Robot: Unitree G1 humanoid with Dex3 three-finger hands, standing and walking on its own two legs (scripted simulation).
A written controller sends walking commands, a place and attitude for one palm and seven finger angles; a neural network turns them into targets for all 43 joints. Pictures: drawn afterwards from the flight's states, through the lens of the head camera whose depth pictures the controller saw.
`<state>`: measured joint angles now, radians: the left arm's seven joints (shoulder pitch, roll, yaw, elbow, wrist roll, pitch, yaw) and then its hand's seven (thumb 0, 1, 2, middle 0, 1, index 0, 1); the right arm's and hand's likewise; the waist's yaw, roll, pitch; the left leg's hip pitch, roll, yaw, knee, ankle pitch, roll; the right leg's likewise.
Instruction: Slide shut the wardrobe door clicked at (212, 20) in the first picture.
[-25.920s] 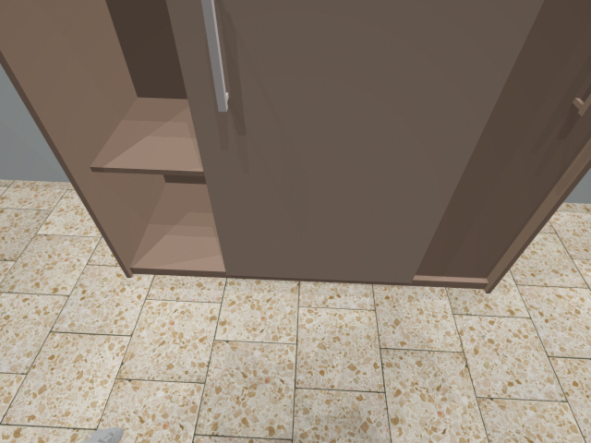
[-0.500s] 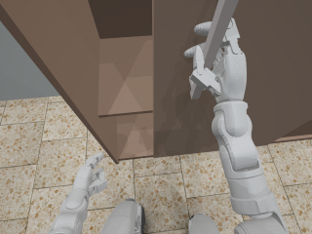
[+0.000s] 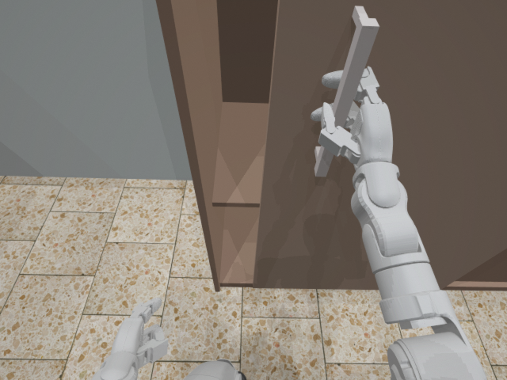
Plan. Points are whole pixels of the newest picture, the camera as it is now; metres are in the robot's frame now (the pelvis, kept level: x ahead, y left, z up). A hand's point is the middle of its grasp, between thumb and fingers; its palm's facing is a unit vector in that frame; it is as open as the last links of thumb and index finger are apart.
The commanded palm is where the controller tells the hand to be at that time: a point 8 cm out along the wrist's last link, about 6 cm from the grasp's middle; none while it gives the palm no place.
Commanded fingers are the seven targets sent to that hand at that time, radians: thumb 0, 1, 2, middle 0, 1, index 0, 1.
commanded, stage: step sideways, sliding the door along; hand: right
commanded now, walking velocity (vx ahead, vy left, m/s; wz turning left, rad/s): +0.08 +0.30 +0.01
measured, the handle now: (336, 106) +0.46 -0.09 +0.18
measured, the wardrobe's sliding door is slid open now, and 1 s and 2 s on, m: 0.13 0.00 0.00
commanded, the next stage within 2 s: stop walking and hold the door there in 1.68 s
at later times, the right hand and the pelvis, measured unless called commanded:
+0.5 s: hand (272, 130) +0.41 +0.00 +0.18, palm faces +0.10 +0.98 -0.15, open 6.3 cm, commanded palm +0.39 +0.02 +0.19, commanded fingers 0.00 -0.90 -0.90 0.45 1.40 0.45 1.40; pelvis -0.02 +0.12 +0.00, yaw -3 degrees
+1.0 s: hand (225, 125) +0.41 +0.07 +0.18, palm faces +0.24 +0.96 -0.11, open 6.3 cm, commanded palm +0.38 +0.09 +0.19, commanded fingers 0.00 -0.90 -0.90 0.45 1.40 0.45 1.40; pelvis +0.00 +0.24 +0.00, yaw -6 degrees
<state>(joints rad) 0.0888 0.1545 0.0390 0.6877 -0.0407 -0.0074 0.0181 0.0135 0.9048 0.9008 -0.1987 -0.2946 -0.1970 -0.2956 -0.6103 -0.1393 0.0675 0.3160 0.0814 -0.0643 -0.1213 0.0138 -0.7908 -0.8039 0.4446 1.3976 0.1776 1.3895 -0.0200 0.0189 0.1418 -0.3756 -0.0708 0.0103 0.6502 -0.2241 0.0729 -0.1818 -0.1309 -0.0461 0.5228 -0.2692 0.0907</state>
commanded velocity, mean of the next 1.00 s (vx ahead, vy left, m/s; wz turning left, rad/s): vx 0.11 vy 0.30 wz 0.06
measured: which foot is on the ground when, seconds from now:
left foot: down 0.00-0.28, up 0.30-0.40, down 0.42-0.96, up 0.98-1.00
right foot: down 0.00-0.10, up 0.12-0.24, down 0.26-0.44, up 0.46-0.56, down 0.58-0.74, up 0.76-0.92, down 0.94-1.00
